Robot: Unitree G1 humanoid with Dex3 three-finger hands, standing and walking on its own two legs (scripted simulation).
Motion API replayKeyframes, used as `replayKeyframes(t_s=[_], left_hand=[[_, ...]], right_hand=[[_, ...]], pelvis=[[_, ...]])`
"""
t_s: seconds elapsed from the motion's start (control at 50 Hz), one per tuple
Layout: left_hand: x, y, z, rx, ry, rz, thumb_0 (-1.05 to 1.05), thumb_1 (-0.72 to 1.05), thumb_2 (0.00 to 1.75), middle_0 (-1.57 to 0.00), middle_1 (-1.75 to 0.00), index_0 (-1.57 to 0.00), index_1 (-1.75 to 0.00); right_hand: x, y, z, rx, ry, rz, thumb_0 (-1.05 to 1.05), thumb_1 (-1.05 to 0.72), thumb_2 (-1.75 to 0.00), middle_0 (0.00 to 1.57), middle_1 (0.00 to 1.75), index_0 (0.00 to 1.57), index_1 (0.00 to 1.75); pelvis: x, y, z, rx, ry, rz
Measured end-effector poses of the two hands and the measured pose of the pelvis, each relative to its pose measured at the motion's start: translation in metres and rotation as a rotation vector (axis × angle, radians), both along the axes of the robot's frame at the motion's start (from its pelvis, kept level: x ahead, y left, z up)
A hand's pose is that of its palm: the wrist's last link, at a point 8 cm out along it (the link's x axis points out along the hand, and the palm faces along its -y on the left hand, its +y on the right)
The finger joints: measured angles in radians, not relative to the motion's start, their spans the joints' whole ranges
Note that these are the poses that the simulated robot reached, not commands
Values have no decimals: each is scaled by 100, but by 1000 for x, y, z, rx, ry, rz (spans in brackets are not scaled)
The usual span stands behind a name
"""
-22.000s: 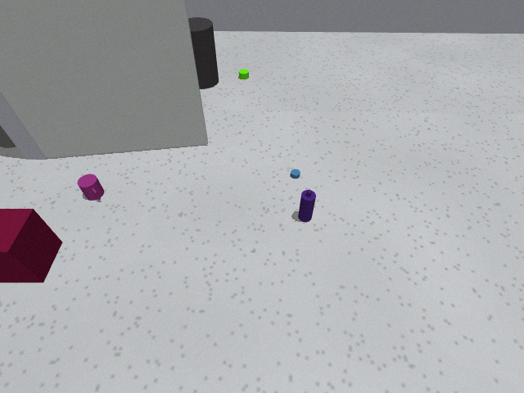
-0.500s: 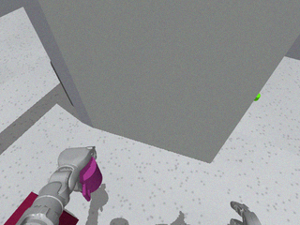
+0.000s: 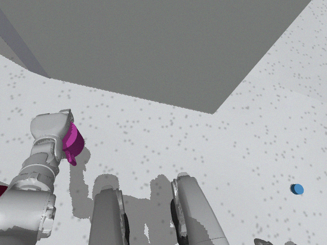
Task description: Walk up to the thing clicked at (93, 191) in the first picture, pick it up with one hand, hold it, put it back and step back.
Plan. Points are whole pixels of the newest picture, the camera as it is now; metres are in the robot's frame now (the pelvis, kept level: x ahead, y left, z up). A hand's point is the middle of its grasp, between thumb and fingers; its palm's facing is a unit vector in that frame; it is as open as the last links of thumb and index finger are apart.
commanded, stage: crouch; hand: left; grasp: from above
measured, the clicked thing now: (66, 144) +0.41 +0.22 -0.18
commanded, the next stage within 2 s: lower in 1.26 s
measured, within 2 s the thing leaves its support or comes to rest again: neither
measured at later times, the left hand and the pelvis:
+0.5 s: hand (76, 142) +0.46 +0.23 -0.31, palm faces -0.46 -0.04 -0.89, open 11.6 cm; pelvis -0.01 -0.01 -0.14, yaw -1 degrees
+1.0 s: hand (81, 143) +0.47 +0.23 -0.37, palm faces -0.47 -0.04 -0.88, open 11.6 cm; pelvis -0.02 +0.00 -0.19, yaw -3 degrees
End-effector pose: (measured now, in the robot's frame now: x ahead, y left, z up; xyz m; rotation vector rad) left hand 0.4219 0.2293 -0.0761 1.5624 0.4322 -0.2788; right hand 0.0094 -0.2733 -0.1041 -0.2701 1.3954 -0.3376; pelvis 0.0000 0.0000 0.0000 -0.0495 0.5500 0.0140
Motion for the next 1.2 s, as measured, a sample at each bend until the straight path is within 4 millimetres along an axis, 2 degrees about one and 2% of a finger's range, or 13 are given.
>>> replayKeyframes(t_s=[0.12, 0.22, 0.3, 0.4, 0.62, 0.92, 1.2], left_hand=[[11, 0, -57, -20, 39, -9, -1, -22, 75, -54, -85, -46, -83], [18, -1, -100, -35, 39, -29, -1, -23, 75, -54, -85, -46, -83], [24, -1, -128, -41, 28, -28, -1, -23, 76, -54, -85, -47, -83], [32, 1, -153, -45, 13, -11, -1, -24, 77, -55, -85, -47, -83], [49, 5, -189, -41, 31, 7, -1, -26, 80, -55, -85, -47, -83], [58, 3, -231, -53, 43, -13, -1, -25, 78, -55, -85, -47, -83], [67, 2, -254, -51, 33, -10, -1, -25, 77, -56, -84, -48, -82]], right_hand=[[2, 11, -47, 33, 8, 28, 0, -90, -90, 20, 30, 20, 30], [12, 11, -80, 45, 10, 76, 0, -90, -90, 20, 30, 21, 30], [19, 6, -99, 42, 10, 115, 0, -90, -90, 20, 30, 21, 30], [24, -1, -116, 34, 12, 149, 0, -90, -90, 20, 30, 21, 30], [6, -10, -139, 23, 66, 140, 0, -91, -90, 20, 30, 20, 30], [-30, 0, -167, 52, 149, 107, 0, -91, -90, 20, 30, 20, 30], [-37, 6, -184, 62, 165, 123, 0, -91, -90, 20, 30, 20, 30]], pelvis=[[-4, 2, -44, -10, 65, 2], [-6, 1, -76, -18, 101, 5], [-7, -1, -98, -23, 116, 7], [-10, -4, -119, -29, 123, 6], [-13, -6, -152, -38, 126, -3], [-19, -5, -187, -47, 109, -11], [-22, -4, -207, -60, 96, -20]])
